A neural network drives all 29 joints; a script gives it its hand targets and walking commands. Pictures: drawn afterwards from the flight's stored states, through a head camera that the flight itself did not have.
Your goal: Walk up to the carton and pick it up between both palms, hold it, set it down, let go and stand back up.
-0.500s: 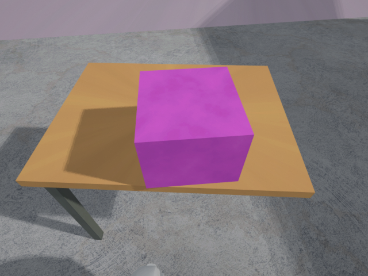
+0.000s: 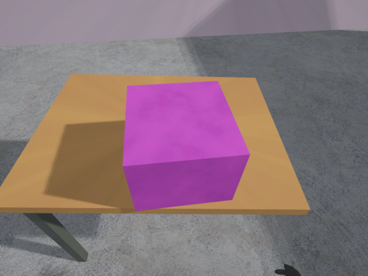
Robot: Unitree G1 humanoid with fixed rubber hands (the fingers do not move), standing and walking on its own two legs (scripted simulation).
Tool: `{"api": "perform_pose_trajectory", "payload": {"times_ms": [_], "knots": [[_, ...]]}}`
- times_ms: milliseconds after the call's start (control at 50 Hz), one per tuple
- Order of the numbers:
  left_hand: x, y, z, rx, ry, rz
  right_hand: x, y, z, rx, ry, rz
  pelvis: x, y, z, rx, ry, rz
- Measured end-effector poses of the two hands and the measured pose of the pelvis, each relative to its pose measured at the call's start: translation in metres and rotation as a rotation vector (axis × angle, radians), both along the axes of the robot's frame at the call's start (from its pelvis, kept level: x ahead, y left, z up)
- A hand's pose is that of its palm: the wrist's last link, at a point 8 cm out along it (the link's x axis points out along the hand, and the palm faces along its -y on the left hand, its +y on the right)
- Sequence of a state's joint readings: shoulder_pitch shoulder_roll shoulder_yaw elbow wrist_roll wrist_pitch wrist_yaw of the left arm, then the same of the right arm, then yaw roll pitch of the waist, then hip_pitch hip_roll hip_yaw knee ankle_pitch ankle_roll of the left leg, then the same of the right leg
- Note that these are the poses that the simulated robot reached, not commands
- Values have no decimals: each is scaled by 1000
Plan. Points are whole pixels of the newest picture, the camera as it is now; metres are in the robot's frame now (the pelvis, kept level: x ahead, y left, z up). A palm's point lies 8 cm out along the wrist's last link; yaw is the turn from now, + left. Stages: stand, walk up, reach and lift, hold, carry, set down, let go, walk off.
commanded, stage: walk up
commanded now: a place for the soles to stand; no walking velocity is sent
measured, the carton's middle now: (179, 142) +0.49 +0.03 -0.01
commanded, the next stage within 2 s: reach and lift in 1.90 s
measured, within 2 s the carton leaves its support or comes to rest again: neither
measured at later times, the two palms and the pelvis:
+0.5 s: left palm out of the picture +0.07 +0.27 -0.10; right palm out of the picture +0.10 -0.25 -0.10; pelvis +0.00 +0.00 +0.00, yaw +2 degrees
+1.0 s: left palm out of the picture +0.02 +0.29 -0.10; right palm out of the picture +0.10 -0.24 -0.09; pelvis -0.03 +0.01 +0.00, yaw +4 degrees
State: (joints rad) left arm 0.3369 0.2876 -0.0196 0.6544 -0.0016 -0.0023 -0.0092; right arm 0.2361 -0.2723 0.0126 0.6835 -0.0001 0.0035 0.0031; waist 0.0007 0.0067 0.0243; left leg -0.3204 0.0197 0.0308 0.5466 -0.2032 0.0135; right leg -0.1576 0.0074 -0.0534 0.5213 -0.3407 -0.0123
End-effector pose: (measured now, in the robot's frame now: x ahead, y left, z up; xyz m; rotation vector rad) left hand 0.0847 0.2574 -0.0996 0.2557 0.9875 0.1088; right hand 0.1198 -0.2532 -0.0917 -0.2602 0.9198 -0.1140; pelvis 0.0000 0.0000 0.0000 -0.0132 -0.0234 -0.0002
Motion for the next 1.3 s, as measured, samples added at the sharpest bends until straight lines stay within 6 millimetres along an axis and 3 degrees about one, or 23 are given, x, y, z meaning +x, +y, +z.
{"api": "perform_pose_trajectory", "payload": {"times_ms": [260, 500, 740, 1060, 1300], "knots": [[6, 2, 1, 0, -2, 9, -21, -3, -7, -9, 80, -11, 2, 0, 1, 2, -1, 15], [-13, 8, -5, -7, 31, 42, -19, 3, -5, -14, 77, 6, -1, 4, 1, -1, -1, 33], [-27, 27, -2, 25, 10, 69, -12, 5, -1, -34, 41, 35, -19, 11, -3, -6, -9, 55], [-67, 29, -6, 21, 54, 106, -25, 10, -3, -21, 51, 50, -30, 11, -2, -10, -4, 79], [-67, 29, -7, 30, 59, 122, -20, 7, -4, -26, 57, 58, -25, 8, -3, -8, 0, 96]]}}
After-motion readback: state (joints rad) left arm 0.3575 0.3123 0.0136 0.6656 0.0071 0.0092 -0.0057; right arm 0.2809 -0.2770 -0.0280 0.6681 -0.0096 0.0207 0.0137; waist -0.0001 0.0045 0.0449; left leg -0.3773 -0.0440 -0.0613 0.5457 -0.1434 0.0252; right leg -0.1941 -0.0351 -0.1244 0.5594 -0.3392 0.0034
